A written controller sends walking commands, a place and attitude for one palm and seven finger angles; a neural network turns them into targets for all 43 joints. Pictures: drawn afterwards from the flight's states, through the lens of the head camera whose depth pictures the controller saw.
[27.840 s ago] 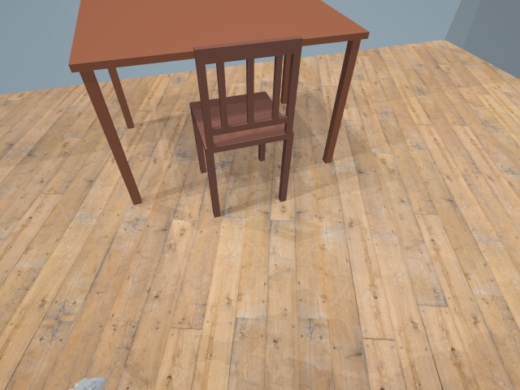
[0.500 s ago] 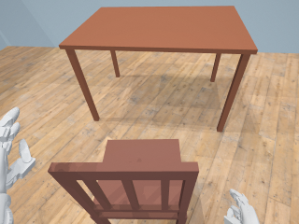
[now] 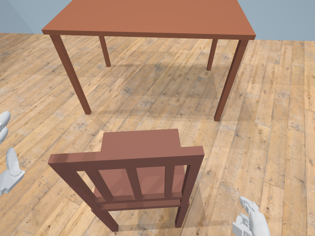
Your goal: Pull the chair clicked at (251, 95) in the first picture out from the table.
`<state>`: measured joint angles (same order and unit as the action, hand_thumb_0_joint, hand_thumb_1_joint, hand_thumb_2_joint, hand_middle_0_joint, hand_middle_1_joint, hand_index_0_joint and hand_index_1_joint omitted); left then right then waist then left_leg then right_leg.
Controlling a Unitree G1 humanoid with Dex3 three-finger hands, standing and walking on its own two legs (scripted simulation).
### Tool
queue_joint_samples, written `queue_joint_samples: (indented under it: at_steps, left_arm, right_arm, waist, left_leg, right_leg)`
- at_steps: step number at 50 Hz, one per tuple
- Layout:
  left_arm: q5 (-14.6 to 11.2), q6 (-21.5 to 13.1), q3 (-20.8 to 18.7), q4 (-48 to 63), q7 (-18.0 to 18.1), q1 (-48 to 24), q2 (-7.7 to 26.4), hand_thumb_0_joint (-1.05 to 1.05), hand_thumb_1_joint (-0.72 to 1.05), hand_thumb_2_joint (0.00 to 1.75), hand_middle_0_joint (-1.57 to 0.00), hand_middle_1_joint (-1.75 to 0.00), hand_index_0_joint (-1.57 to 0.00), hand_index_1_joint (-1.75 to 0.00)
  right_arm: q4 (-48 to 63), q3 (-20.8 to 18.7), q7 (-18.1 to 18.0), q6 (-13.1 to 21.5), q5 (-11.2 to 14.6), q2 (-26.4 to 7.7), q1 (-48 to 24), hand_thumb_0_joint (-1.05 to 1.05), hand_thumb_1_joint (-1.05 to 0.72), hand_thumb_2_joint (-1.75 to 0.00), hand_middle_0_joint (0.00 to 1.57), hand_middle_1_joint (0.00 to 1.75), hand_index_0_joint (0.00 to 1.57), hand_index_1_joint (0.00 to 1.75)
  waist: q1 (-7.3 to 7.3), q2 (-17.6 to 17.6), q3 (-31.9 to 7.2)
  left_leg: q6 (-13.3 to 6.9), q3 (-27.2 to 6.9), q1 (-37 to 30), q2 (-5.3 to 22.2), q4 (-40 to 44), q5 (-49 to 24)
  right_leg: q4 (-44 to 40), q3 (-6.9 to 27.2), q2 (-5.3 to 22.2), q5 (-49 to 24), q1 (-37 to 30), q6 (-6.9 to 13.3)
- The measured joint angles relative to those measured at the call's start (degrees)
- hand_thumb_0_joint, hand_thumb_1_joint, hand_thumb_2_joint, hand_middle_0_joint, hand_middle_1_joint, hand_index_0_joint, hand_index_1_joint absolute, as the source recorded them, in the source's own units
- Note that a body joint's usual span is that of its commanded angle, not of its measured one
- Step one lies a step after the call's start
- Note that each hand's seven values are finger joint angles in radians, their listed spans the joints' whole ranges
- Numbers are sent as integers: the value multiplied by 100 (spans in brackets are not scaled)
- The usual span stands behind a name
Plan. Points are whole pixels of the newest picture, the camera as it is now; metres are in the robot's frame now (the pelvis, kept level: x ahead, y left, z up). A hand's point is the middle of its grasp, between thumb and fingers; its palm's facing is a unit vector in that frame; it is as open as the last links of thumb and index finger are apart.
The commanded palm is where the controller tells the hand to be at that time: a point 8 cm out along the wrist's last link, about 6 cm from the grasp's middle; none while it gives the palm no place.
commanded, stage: step back with the hand held close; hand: left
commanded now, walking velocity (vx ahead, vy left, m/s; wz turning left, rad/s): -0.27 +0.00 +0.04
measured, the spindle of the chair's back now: (135, 183) +0.29 +0.10 -0.11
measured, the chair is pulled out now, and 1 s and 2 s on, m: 0.63 0.63 0.63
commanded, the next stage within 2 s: stop stepping back and stand still in 0.92 s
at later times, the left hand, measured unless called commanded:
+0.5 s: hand out of the picture +0.11 +0.27 +0.17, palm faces +0.50 -0.67 -0.54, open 7.5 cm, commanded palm +0.04 +0.30 +0.18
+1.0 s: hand out of the picture +0.03 +0.27 +0.18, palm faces +0.52 -0.70 -0.49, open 7.5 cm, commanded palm -0.03 +0.29 +0.18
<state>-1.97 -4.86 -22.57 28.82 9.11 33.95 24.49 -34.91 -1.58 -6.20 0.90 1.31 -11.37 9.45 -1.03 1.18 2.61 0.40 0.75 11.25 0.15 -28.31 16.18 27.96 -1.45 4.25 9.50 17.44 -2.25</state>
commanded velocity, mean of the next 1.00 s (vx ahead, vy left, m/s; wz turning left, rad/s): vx -0.36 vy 0.00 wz -0.05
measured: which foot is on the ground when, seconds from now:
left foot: down 0.00-1.00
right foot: down 0.00-0.72, up 0.74-0.96, down 0.98-1.00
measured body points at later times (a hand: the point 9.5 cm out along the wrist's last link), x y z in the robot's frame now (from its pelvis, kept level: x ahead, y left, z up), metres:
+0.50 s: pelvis -0.08 -0.01 -0.02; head -0.07 +0.00 +0.43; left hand +0.08 +0.31 +0.20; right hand +0.09 -0.24 -0.10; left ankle -0.01 +0.13 -0.74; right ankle +0.05 -0.14 -0.73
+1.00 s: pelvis -0.16 -0.02 -0.02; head -0.12 +0.01 +0.42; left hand +0.00 +0.30 +0.20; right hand +0.05 -0.22 -0.10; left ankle -0.03 +0.13 -0.74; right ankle -0.23 -0.17 -0.74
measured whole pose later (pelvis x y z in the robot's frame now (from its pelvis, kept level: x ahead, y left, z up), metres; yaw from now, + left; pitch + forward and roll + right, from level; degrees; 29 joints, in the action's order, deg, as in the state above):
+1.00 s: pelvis -0.16 -0.02 -0.02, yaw +2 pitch +2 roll -2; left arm -2.7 -13.5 -30.0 33.9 9.2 28.3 27.0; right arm -36.9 0.3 -2.7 11.8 -0.8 -8.7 8.9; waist -3.0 -0.3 2.2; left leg 1.2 3.5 32.8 8.4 -37.1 6.4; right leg 34.7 -1.1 0.9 26.6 11.0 -1.0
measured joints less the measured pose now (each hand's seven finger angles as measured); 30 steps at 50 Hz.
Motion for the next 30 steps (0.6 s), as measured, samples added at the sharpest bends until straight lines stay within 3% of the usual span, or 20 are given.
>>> queue_joint_samples:
  at_steps: [7,12,18,22,25,27,30]
  left_arm:
    - [65,-65,33,-66,139,-290,-229,2,88,90,-21,-30,-21,-30]
    - [142,-112,111,-113,184,-469,-304,2,88,90,-21,-30,-21,-30]
    - [155,-201,-37,184,207,-447,-32,2,88,90,-21,-30,-21,-30]
    - [229,-337,-219,168,187,-332,145,2,88,90,-21,-30,-21,-30]
    - [242,-401,-353,123,161,-322,264,2,88,90,-21,-30,-21,-30]
    - [241,-455,-383,135,144,-321,240,2,88,90,-21,-30,-21,-30]
    - [271,-539,-322,153,148,-351,-1,2,88,90,-21,-30,-21,-30]
  right_arm:
    - [-23,89,-47,184,-25,-41,200,1,-90,-90,20,30,20,30]
    - [-8,136,-38,291,-64,-102,259,1,-90,-90,20,30,20,30]
    - [40,146,-7,386,-85,-151,276,1,-90,-90,20,30,20,30]
    - [99,65,15,449,-1,-82,434,1,-90,-90,20,30,20,30]
    - [121,38,42,500,23,-27,556,1,-90,-90,20,30,20,30]
    - [50,38,63,531,-10,-39,570,1,-90,-90,20,30,20,30]
    - [-116,18,80,565,-101,-155,483,1,-90,-90,20,30,20,30]
  waist:
    - [-142,18,-101]
    - [-145,9,-133]
    - [23,-77,27]
    - [179,-13,3]
    - [257,-61,18]
    - [203,-122,27]
    - [4,-59,3]
  left_leg:
    - [25,-87,351,69,-334,-52]
    - [-55,-103,705,105,-616,362]
    - [-36,-153,916,113,-613,-229]
    - [-78,-222,1012,170,-787,-205]
    - [-64,-177,1134,194,-1005,-147]
    - [-53,-118,1237,165,-1226,122]
    - [-103,-73,1464,168,-1588,1026]
  right_leg:
    - [52,-83,-62,-183,194,64]
    - [24,-101,-106,-131,413,120]
    - [93,-137,-111,-116,591,112]
    - [408,-106,-207,480,652,75]
    - [524,-50,-204,124,667,107]
    - [601,-12,-145,-286,718,129]
    - [661,21,-140,-184,857,137]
